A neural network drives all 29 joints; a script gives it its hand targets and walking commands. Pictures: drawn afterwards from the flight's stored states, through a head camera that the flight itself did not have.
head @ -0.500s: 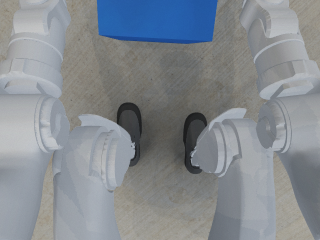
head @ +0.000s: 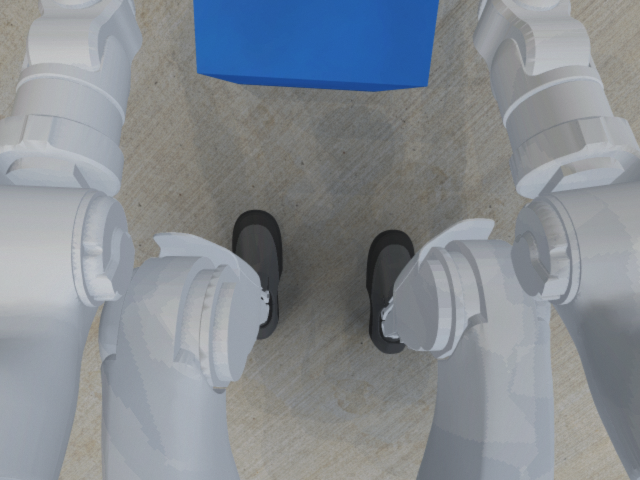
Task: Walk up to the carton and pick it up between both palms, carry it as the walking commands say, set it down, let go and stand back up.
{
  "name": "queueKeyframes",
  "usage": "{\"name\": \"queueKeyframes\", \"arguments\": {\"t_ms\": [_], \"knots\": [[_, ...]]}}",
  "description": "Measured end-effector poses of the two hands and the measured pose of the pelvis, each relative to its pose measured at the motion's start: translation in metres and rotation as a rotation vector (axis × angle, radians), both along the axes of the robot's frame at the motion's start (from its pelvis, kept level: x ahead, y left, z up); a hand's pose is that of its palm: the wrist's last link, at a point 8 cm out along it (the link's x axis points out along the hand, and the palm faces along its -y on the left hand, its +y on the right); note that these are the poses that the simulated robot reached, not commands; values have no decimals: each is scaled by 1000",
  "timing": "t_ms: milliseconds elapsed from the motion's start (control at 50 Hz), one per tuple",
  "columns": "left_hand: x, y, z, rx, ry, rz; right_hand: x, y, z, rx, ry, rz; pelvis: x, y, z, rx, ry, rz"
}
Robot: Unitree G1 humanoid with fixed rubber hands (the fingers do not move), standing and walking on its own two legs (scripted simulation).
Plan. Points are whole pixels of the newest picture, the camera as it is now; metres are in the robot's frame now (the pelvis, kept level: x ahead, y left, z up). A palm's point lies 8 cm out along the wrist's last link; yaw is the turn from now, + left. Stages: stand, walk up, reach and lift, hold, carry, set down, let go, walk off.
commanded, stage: reach and lift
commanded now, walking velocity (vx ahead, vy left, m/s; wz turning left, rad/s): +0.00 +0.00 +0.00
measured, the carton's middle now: out of the picture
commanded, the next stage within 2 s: none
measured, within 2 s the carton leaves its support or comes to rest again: leaves its support in 1.22 s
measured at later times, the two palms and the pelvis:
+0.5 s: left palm out of the picture +0.55 +0.16 -0.20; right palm out of the picture +0.55 -0.12 -0.20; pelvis +0.00 +0.00 +0.00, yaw +0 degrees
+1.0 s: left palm out of the picture +0.55 +0.16 -0.20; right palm out of the picture +0.55 -0.12 -0.20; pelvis +0.00 +0.00 -0.01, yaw +0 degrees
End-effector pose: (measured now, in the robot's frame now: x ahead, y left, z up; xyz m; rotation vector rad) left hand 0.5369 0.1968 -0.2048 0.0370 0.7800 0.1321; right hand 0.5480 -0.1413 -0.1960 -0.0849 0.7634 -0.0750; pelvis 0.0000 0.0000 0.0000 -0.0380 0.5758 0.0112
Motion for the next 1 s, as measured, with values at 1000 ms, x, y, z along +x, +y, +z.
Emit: {"name": "queueKeyframes", "arguments": {"t_ms": [1000], "knots": [[16, -33, 8, -87, -5, -57, 3, 22, 1, 86, 35, -1, 1, 0, -12, 0, -30, 0]]}}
